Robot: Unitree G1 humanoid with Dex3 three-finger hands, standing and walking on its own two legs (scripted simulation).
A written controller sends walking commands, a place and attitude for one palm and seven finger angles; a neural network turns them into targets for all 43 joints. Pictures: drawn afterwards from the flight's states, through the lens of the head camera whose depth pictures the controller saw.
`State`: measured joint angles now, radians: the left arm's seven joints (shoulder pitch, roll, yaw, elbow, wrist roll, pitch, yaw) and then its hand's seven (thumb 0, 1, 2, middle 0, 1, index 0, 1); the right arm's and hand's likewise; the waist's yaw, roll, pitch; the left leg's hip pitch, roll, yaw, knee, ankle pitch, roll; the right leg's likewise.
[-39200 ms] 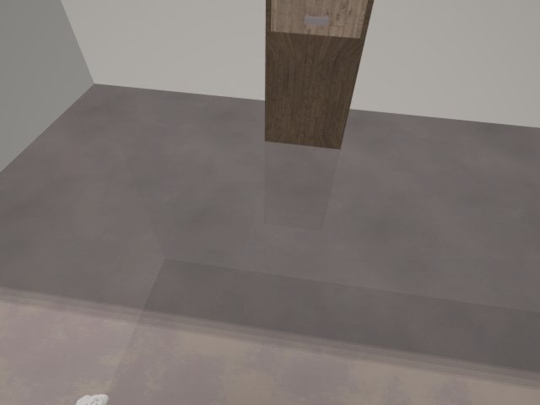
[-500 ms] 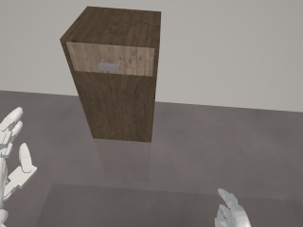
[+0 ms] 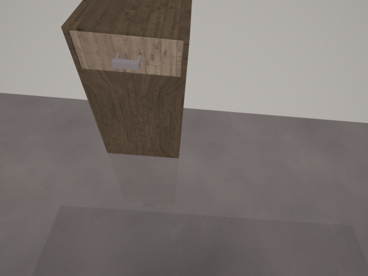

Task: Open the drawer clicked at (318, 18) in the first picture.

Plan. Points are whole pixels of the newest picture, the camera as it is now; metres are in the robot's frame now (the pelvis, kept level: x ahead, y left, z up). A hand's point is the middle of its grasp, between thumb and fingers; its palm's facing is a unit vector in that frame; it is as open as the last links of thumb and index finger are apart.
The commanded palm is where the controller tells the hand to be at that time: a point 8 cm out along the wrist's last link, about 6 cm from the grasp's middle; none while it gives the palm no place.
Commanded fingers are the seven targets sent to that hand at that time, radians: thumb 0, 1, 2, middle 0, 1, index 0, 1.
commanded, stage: let the arm hang, fingers relaxed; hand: left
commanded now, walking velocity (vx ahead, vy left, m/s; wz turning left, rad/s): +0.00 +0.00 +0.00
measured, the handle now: (127, 60) +0.84 +0.26 -0.04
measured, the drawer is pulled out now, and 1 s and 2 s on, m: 0.00 0.00 0.00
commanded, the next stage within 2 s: look to check the result in 0.66 s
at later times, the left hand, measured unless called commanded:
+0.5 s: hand out of the picture +0.09 +0.22 -0.15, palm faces -0.02 -0.95 -0.33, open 7.4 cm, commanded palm none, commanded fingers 0.00 0.90 0.90 -0.20 -0.30 -0.20 -0.30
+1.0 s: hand out of the picture +0.09 +0.21 -0.16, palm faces -0.03 -0.95 -0.31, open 7.4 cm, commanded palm none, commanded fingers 0.00 0.90 0.90 -0.20 -0.30 -0.20 -0.30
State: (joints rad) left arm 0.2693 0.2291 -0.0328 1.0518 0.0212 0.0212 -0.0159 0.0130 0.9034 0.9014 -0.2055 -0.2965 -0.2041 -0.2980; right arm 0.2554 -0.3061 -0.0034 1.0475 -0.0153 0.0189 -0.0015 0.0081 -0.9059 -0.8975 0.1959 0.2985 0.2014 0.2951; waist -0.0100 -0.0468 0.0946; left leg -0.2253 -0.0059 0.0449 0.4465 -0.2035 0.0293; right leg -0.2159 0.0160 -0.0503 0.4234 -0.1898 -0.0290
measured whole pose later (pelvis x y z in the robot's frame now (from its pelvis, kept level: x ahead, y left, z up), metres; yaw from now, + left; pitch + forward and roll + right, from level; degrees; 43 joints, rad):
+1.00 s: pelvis +0.04 -0.03 +0.01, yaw +0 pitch -1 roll +0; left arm 0.16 0.29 0.00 1.14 0.01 -0.02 0.01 0.01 0.90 0.90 -0.20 -0.30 -0.20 -0.30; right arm 0.17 -0.29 0.00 1.11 -0.01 0.00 -0.01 0.00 -0.91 -0.90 0.20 0.30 0.20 0.30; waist -0.01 0.01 0.06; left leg -0.10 0.02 0.04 0.31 -0.19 -0.01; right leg -0.10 0.05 -0.05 0.30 -0.19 -0.06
